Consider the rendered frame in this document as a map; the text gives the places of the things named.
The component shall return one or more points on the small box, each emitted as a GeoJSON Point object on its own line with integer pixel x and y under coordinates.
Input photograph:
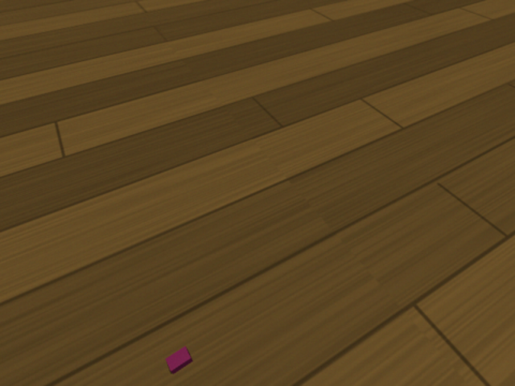
{"type": "Point", "coordinates": [179, 360]}

